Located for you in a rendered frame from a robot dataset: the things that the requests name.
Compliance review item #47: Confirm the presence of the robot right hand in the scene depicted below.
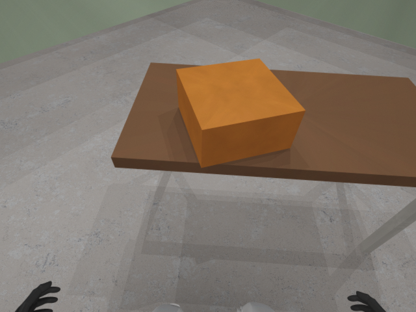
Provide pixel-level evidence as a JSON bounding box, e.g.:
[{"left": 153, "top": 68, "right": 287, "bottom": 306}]
[{"left": 348, "top": 291, "right": 386, "bottom": 312}]

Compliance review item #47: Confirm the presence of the robot left hand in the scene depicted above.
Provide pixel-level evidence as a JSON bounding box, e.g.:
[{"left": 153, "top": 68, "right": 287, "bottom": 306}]
[{"left": 15, "top": 281, "right": 60, "bottom": 312}]

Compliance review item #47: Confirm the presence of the table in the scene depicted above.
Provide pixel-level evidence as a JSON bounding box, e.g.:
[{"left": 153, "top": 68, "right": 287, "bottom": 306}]
[{"left": 111, "top": 62, "right": 416, "bottom": 253}]

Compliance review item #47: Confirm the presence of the carton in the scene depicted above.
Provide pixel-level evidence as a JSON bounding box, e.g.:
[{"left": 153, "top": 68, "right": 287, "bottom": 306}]
[{"left": 176, "top": 58, "right": 306, "bottom": 168}]

